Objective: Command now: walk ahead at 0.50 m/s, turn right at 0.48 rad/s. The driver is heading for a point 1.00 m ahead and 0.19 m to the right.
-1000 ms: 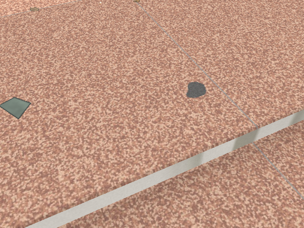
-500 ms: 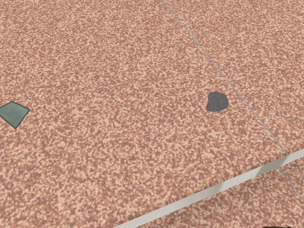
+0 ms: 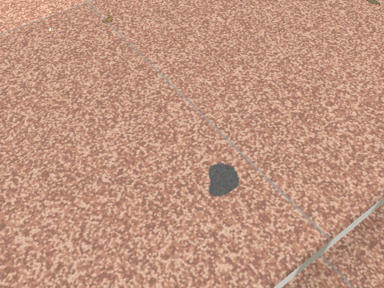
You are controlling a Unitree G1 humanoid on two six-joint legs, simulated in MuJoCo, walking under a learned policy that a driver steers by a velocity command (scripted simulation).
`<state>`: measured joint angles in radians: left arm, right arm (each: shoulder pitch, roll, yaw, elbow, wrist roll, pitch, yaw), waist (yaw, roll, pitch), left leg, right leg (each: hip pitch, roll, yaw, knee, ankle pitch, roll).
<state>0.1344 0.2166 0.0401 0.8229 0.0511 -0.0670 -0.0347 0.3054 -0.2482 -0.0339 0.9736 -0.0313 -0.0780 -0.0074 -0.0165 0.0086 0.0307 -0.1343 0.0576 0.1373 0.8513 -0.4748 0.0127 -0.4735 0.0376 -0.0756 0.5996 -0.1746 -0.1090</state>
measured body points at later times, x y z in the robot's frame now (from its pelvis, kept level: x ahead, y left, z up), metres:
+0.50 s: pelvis +0.27 +0.01 +0.03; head +0.30 -0.01 +0.48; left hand +0.28 +0.27 -0.10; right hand +0.49 -0.21 -0.02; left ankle +0.42 +0.07 -0.60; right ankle +0.10 -0.06 -0.71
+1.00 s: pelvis +0.55 -0.04 +0.13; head +0.56 -0.04 +0.58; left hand +0.87 +0.01 +0.08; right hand +0.40 -0.20 -0.02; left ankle +0.42 +0.08 -0.60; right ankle +0.63 -0.25 -0.54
